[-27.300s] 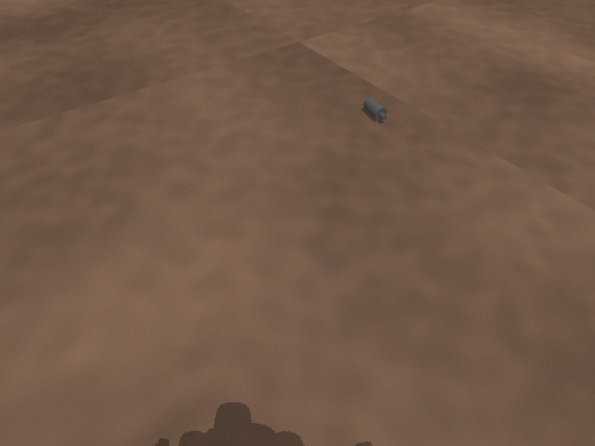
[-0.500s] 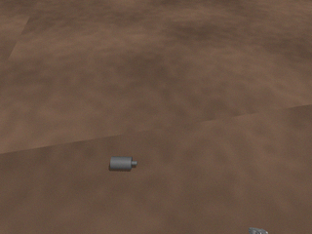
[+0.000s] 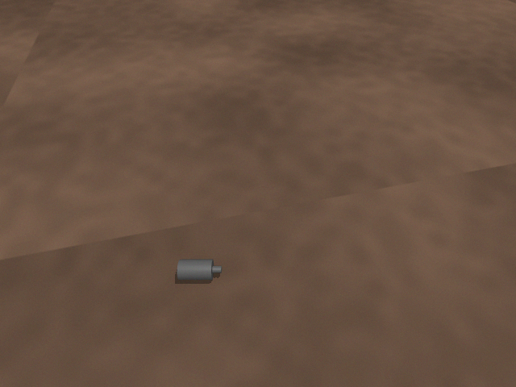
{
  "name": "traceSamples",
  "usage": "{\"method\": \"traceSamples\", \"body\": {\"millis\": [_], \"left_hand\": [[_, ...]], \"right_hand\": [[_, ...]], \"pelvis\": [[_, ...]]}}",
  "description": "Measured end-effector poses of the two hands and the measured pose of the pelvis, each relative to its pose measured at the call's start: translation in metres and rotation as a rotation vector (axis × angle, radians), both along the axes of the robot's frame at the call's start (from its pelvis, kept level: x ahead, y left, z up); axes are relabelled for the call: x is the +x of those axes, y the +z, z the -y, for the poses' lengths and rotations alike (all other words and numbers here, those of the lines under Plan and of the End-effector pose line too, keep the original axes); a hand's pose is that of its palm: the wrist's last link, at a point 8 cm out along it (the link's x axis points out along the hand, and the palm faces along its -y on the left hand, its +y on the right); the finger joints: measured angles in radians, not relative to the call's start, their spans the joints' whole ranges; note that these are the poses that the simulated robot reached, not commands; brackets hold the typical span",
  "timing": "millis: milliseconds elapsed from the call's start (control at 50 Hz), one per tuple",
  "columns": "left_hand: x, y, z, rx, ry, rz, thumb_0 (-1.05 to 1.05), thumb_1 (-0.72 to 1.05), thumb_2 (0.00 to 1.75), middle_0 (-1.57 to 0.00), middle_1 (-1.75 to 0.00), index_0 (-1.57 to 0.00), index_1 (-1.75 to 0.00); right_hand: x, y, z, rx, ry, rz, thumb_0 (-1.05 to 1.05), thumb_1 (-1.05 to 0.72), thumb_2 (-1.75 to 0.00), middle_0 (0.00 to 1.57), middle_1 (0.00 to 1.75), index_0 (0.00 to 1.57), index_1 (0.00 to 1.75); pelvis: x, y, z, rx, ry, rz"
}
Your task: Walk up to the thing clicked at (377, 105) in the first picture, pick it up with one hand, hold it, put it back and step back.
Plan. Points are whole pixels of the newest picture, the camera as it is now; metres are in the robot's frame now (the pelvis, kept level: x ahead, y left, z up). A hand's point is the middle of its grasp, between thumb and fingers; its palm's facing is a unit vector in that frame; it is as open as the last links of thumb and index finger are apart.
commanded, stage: stand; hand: left
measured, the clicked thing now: (200, 269) +0.69 +0.24 -0.74
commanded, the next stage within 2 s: walk up in 0.26 s
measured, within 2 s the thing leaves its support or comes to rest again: neither
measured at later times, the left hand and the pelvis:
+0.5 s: hand out of the picture +0.05 +0.30 -0.16, palm faces +0.05 -0.93 -0.36, open 7.3 cm; pelvis +0.04 +0.03 -0.01, yaw +3 degrees
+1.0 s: hand (106, 321) +0.27 +0.30 -0.15, palm faces -0.02 -0.91 -0.41, open 7.3 cm; pelvis +0.19 +0.02 -0.03, yaw +1 degrees
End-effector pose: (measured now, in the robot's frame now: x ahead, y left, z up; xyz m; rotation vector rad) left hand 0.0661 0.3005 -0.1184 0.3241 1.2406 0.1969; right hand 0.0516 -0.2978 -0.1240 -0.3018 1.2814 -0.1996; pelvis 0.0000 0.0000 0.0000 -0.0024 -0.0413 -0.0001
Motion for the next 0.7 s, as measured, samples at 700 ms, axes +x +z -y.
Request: {"method": "traceSamples", "body": {"millis": [700], "left_hand": [[0.031, -0.014, -0.079, 0.006, 0.035, -0.045, 0.01, 0.91, 0.9, -0.2, -0.3, -0.2, -0.3]], "right_hand": [[0.076, 0.023, -0.032, -0.075, 0.042, 0.107, 0.01, -0.9, -0.9, 0.2, 0.3, 0.21, 0.3]], "pelvis": [[0.088, -0.013, -0.051, 0.012, 0.017, 0.022]]}}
